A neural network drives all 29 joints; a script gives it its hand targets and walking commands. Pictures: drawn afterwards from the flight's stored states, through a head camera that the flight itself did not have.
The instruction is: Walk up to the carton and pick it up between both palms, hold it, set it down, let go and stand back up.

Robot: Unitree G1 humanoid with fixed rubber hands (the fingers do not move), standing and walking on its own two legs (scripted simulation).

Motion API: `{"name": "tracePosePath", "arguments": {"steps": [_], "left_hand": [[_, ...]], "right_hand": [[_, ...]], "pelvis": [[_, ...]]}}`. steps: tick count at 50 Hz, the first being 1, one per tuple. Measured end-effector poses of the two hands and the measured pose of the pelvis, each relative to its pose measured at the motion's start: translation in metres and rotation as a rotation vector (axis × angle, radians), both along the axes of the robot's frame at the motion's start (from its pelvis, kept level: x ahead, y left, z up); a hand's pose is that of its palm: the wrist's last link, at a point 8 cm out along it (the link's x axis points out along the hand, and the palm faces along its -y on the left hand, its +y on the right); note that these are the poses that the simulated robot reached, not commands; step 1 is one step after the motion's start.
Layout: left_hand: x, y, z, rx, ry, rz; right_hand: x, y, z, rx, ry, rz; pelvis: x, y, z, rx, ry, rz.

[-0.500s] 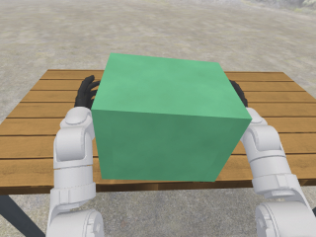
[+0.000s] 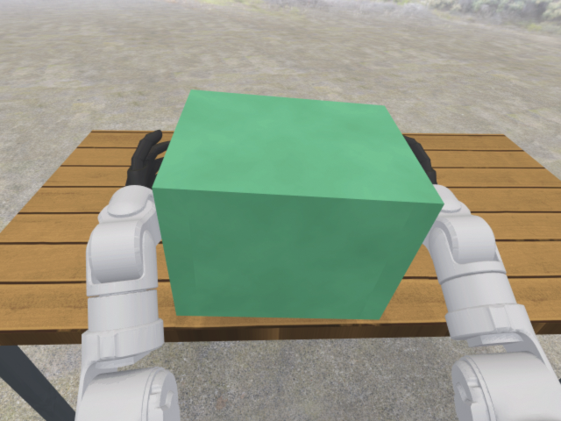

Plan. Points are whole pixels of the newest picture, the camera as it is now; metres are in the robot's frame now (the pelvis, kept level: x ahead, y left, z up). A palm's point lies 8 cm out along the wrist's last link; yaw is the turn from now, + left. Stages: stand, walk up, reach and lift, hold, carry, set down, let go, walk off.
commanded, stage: hold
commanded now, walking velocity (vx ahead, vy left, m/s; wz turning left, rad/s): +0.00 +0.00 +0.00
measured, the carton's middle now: (285, 205) +0.35 +0.01 +0.19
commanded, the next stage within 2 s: none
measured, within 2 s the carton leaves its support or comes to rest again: neither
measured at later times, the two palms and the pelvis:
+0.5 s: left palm (139, 198) +0.34 +0.19 +0.22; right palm (415, 198) +0.35 -0.17 +0.20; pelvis +0.00 +0.01 +0.00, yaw +0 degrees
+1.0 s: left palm (138, 200) +0.34 +0.19 +0.22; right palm (415, 193) +0.36 -0.17 +0.21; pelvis +0.01 +0.00 +0.00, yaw +0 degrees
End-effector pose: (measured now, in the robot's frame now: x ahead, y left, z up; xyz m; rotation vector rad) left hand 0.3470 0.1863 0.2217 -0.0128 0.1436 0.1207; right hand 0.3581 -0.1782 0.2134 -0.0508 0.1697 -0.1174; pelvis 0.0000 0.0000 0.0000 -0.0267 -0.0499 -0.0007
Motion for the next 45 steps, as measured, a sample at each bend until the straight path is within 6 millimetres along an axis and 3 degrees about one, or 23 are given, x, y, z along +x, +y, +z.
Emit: {"name": "tracePosePath", "arguments": {"steps": [5,24,34,45], "left_hand": [[0.001,0.001,0.001,-0.013,0.001,0.001],[-0.009,0.006,-0.006,0.012,0.010,0.011],[0.001,-0.003,0.006,0.011,0.005,-0.001],[-0.006,0.002,-0.003,-0.015,-0.002,0.008]], "right_hand": [[0.002,0.001,0.005,0.008,0.003,-0.002],[-0.005,0.006,-0.009,0.027,0.011,0.009],[-0.001,-0.002,0.003,0.026,0.004,-0.006],[-0.001,0.002,0.003,-0.013,-0.002,0.008]], "pelvis": [[0.002,0.001,0.000,0.001,-0.014,-0.001],[0.002,0.008,0.000,-0.002,-0.026,-0.006],[0.000,0.007,0.000,-0.002,-0.013,-0.011],[0.008,0.001,0.001,0.005,-0.025,-0.008]]}}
